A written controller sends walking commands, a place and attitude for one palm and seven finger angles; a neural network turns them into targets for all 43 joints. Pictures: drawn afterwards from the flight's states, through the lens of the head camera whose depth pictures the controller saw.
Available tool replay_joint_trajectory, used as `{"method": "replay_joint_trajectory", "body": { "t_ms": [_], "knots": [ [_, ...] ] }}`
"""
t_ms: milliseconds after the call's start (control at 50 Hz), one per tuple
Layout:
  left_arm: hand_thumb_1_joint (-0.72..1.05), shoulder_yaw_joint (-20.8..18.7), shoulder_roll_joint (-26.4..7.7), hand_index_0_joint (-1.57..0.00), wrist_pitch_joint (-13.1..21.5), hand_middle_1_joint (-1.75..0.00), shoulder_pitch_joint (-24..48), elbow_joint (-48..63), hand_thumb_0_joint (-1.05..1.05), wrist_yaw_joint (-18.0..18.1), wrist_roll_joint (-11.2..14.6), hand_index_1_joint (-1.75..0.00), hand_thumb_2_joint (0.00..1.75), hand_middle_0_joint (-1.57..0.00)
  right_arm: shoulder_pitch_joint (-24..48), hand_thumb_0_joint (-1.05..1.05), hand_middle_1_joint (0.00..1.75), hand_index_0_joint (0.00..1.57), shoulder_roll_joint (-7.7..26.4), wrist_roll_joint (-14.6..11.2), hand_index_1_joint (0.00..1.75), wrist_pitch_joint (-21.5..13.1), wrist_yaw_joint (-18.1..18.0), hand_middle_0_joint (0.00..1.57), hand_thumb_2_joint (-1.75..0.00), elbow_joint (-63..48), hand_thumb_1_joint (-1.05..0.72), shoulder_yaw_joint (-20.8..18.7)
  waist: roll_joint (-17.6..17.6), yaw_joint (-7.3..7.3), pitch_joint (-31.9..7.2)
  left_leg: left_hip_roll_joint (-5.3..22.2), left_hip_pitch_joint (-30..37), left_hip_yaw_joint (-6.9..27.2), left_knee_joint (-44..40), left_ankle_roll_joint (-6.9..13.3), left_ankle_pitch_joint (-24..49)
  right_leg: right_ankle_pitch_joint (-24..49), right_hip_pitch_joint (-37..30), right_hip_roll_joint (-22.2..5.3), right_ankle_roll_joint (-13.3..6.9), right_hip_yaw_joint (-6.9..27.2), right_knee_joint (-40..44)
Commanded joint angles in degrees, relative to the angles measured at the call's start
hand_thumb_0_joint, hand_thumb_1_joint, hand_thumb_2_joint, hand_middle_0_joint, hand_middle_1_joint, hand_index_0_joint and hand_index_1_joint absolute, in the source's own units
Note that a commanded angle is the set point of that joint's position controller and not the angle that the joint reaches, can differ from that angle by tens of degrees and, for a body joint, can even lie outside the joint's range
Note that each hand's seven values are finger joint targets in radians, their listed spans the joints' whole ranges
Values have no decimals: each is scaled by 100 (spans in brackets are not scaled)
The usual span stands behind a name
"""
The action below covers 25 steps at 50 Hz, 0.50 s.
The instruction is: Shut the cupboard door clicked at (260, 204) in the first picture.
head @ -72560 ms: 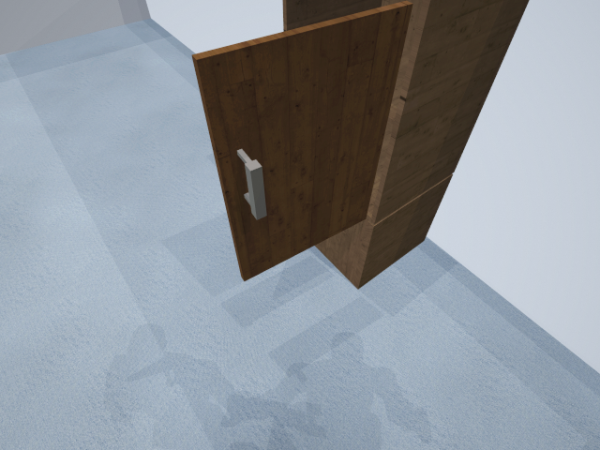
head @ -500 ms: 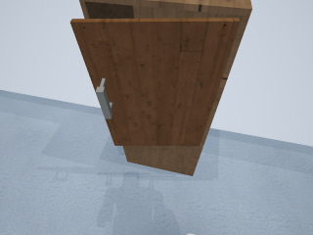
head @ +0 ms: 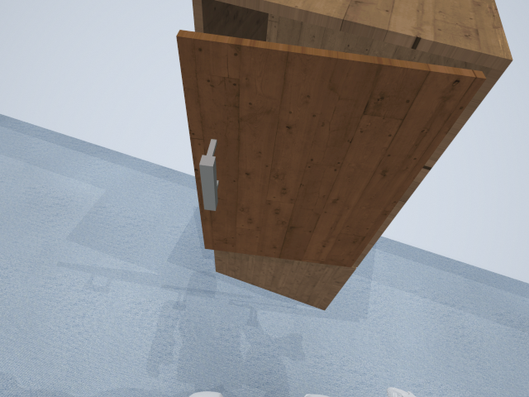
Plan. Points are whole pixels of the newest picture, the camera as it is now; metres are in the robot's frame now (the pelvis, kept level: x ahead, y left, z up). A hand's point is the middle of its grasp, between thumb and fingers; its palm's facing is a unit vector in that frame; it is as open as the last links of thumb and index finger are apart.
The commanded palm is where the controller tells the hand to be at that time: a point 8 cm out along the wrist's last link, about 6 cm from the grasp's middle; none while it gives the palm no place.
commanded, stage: come to a stop and stand still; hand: left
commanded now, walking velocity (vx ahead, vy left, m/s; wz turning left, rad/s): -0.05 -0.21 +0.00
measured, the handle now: (211, 175) +0.47 +0.14 +0.01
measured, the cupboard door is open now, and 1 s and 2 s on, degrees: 13 13 13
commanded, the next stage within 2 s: look again from close up in 1.18 s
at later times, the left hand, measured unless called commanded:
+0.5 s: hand out of the picture -0.04 +0.14 -0.16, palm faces +0.02 -0.98 -0.20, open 7.4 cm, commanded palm none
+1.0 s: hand out of the picture -0.09 +0.15 -0.18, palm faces +0.09 -0.99 -0.14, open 7.4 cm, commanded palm none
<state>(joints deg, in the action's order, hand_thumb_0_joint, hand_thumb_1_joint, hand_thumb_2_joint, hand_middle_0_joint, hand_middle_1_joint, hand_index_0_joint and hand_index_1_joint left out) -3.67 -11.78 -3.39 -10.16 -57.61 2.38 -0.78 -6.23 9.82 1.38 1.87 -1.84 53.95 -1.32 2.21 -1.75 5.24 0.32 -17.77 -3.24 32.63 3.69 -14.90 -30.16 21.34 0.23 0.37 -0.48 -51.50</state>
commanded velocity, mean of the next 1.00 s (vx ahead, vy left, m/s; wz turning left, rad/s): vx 0.07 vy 0.02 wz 0.00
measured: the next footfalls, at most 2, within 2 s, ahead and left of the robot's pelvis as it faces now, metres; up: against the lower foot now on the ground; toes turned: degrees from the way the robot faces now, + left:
right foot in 0.42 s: -0.07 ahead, -0.16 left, +0.00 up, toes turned -2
left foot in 0.82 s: -0.01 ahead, +0.11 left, +0.00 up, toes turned +5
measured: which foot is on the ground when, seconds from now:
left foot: down 0.00-0.42, up 0.44-0.80, down 0.82-1.00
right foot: up 0.00-0.40, down 0.42-1.00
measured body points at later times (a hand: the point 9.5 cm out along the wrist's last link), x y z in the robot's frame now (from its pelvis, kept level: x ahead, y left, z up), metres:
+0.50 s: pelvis -0.07 -0.04 +0.01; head -0.08 -0.05 +0.46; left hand -0.04 +0.19 -0.14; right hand -0.10 -0.28 -0.15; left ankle +0.00 +0.08 -0.71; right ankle -0.11 -0.15 -0.73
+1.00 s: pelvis -0.05 +0.00 +0.00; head -0.04 +0.02 +0.45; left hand -0.10 +0.21 -0.17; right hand +0.02 -0.23 -0.14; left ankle -0.05 +0.10 -0.73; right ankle -0.11 -0.16 -0.73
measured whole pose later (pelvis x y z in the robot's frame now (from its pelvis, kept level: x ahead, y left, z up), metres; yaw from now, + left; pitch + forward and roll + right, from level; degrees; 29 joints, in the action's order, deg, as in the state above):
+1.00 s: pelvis -0.05 +0.00 +0.00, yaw +0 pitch -1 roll +0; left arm -1.2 -8.2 -1.5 -18.8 -65.8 1.7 -0.7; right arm -10.5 7.8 0.5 -0.6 -2.9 60.5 -0.3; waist 3.1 -2.2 1.6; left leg 0.6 -12.1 -4.9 28.2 1.0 -15.3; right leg -19.7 5.8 -4.6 3.0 -1.0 -26.3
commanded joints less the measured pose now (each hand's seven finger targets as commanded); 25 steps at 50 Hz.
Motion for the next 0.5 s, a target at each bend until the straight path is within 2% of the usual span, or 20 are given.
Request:
{"method": "replay_joint_trajectory", "body": {
  "t_ms": [0, 20, 40, 80, 180, 240, 280, 320, 340, 360, 380, 400, 420, 440, 460, 480],
  "knots": [
    [90, -138, -497, -20, 34, -30, -499, 262, 0, 0, -23, -30, 90, -20, -438, 0, 30, 20, 960, 21, 30, -94, -166, 20, -90, -287, -90, -169, -875, 123, -728, 1710, 815, 1238, -1116, 666, 4045, 323, 555, 50, 113, 659, -1724],
    [90, -125, -507, -20, 67, -30, -603, 234, 0, -26, -39, -30, 90, -20, -467, 0, 30, 20, 910, 2, 30, -132, -173, 20, -90, -281, -90, -158, -698, 98, -865, 1663, 1079, 1154, -1064, 627, 4081, 476, 666, 32, 152, 595, -1695],
    [90, -125, -503, -20, 60, -30, -607, 235, 0, -39, -27, -30, 90, -20, -588, 0, 30, 20, 926, -10, 30, -152, -177, 20, -90, -261, -90, -167, -662, 164, -1052, 1664, 1254, 1177, -1114, 598, 3908, 590, 695, 30, 199, 611, -1687],
    [90, -133, -512, -20, 30, -30, -574, 280, 0, -71, -36, -30, 90, -20, -795, 0, 30, 20, 982, -15, 30, -164, -185, 20, -90, -161, -90, -194, -729, 244, -1175, 1746, 1477, 1311, -1256, 580, 3261, 679, 775, -21, 253, 616, -1589],
    [90, -88, -406, -20, -1, -30, -390, 301, 0, -177, -54, -30, 90, -20, -1019, 0, 30, 20, 1011, 12, 30, -148, -140, 20, -90, 31, -90, -253, -1176, 408, -1042, 1691, 1430, 1518, -1761, 488, 1042, 575, 536, -144, 221, 394, -494],
    [90, 3, -265, -20, 22, -30, -235, 305, 0, -208, -44, -30, 90, -20, -1086, 0, 30, 20, 1025, 45, 30, -132, -72, 20, -90, 132, -90, -297, -1327, 460, -778, 1571, 903, 1572, -2081, 418, -221, 311, -69, -143, 110, 90, 599],
    [90, 42, -204, -20, 42, -30, -482, 180, 0, -211, -18, -30, 90, -20, -1039, 0, 30, 20, 1086, 63, 30, -109, -23, 20, -90, 202, -90, -318, -1426, 373, -731, 1401, 532, 1540, -2329, 293, -1104, 278, -597, 14, 3, -158, 1260],
    [90, 58, -150, -20, 80, -30, -865, -23, 0, -205, -9, -30, 90, -20, -989, 0, 30, 20, 1065, 49, 30, -90, 4, 20, -90, 295, -90, -331, -1335, 190, -553, 1156, 20, 1340, -2412, 101, -1500, 723, -1329, 147, -82, -391, 2145],
    [90, 59, -134, -20, 97, -30, -1197, -168, 0, -198, -2, -30, 90, -20, -929, 0, 30, 20, 1038, 33, 30, -72, 13, 20, -90, 326, -90, -333, -1213, 50, -547, 974, -291, 1109, -2404, -69, -1741, 1109, -1828, 188, -107, -501, 2679],
    [90, 40, -190, -20, 118, -30, -1536, -287, 0, -170, -18, -30, 90, -20, -897, 0, 30, 20, 897, 15, 30, -47, 29, 20, -90, 358, -90, -323, -995, -48, -521, 705, -549, 854, -2271, -264, -1940, 1101, -2205, 102, -162, -431, 3117],
    [90, 0, -429, -20, 142, -30, -1728, -349, 0, -128, -61, -30, 90, -20, -893, 0, 30, 20, 656, -24, 30, -11, 48, 20, -90, 340, -90, -283, -381, -115, -374, 333, -1000, 542, -1584, -446, -2044, 101, -2262, -475, -359, 317, 3760],
    [90, -54, -802, -20, 172, -30, -1562, -273, 0, -89, -111, -30, 90, -20, -884, 0, 30, 20, 318, -69, 30, 36, 75, 20, -90, 249, -90, -210, 952, -33, 30, -134, -1154, 67, -237, -611, -1477, -1734, -1292, -1573, -739, 1804, 4788],
    [90, -41, -998, -20, 166, -30, -889, -11, 0, -57, -106, -30, 90, -20, -802, 0, 30, 20, 435, -13, 30, 85, 114, 20, -90, 150, -90, -242, 977, 78, 640, -37, -1071, 120, 774, -578, -1235, -2202, -20, -2275, -981, 2317, 5329],
    [90, -26, -1063, -20, 160, -30, -337, 227, 0, -69, -118, -30, 90, -20, -1009, 0, 30, 20, 477, 18, 30, 90, 160, 20, -90, 134, -90, -279, 681, 320, 483, -144, -840, 127, 1599, -536, -1031, -1275, 348, -2204, -1046, 2001, 5193],
    [90, -14, -792, -20, 322, -30, -91, 204, 0, -66, -47, -30, 90, -20, -1216, 0, 30, 20, 430, 51, 30, 94, 174, 20, -90, 383, -90, -286, 838, 413, 514, 88, -972, 317, 1854, -496, -582, -997, 140, -1851, -894, 1746, 5021],
    [90, 30, -602, -20, 401, -30, -190, 145, 0, -81, -22, -30, 90, -20, -1386, 0, 30, 20, 463, 50, 30, 62, 200, 20, -90, 476, -90, -290, 804, 423, 604, 115, -1138, 252, 1965, -513, -293, -405, -181, -1587, -760, 1386, 4850]
  ]
}}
